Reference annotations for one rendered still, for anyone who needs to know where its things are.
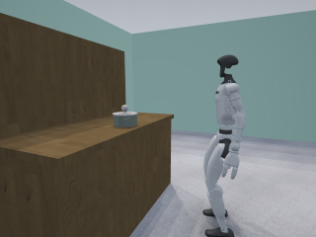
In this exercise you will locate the robot head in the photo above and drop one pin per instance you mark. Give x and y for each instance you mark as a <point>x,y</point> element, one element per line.
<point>227,61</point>

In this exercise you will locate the left robot thigh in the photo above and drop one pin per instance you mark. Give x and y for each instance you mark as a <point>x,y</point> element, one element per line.
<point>215,165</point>

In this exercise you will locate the left robot hand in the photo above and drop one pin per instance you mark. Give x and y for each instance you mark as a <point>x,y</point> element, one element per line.
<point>231,160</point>

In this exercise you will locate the table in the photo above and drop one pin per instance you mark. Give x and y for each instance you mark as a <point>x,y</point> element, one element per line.
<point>66,170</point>

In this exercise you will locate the left robot upper arm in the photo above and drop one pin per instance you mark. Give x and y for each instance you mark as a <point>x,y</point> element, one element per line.
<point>232,90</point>

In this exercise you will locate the left robot forearm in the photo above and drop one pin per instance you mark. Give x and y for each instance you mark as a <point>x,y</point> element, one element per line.
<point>237,131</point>

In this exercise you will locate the knob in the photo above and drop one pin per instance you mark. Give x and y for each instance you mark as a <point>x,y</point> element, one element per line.
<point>124,108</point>

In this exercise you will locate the pot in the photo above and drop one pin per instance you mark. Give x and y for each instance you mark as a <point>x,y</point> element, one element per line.
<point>125,121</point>

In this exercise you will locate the lid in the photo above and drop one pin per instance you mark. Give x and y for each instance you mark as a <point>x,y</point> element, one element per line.
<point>124,114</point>

